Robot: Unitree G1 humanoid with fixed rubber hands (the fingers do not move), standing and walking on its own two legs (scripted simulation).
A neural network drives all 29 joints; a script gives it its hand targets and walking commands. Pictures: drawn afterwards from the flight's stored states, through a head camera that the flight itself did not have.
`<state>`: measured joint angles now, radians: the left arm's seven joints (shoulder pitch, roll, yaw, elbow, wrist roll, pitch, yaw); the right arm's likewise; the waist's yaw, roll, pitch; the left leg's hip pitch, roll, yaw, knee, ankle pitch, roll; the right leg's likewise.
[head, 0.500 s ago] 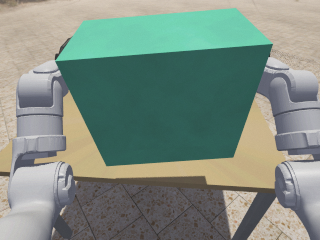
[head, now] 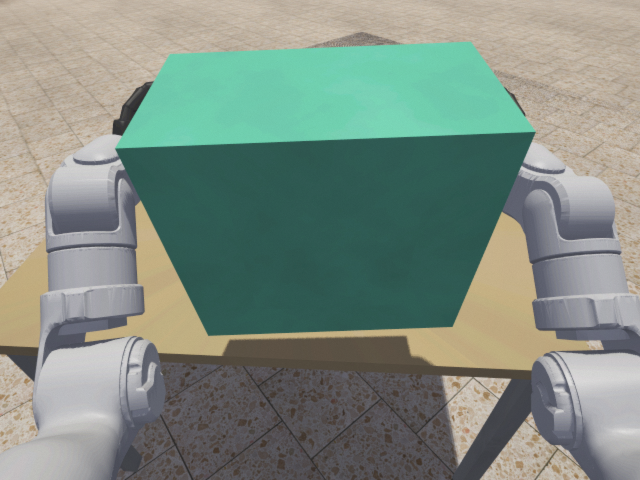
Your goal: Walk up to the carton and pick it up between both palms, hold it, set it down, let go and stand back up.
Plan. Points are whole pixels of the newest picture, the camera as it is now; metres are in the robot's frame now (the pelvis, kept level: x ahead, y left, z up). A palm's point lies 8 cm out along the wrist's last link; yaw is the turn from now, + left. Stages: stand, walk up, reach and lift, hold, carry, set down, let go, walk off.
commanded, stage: set down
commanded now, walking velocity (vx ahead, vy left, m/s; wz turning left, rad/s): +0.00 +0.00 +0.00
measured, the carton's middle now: (325, 204) +0.37 -0.01 +0.22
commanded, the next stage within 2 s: none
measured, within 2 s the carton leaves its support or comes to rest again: neither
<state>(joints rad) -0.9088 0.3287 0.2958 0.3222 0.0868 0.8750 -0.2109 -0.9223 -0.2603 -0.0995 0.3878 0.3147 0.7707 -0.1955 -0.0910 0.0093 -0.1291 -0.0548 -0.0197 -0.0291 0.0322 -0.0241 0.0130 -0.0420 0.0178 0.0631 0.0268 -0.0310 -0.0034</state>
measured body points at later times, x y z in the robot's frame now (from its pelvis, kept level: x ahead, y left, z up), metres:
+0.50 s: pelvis +0.01 +0.00 +0.00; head +0.00 +0.01 +0.45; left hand +0.44 +0.19 +0.24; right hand +0.41 -0.21 +0.22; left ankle -0.01 +0.11 -0.76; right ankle -0.02 -0.12 -0.76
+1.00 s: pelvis +0.01 +0.01 +0.00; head +0.02 +0.01 +0.45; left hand +0.46 +0.19 +0.20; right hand +0.42 -0.21 +0.19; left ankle -0.01 +0.11 -0.76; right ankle -0.02 -0.12 -0.76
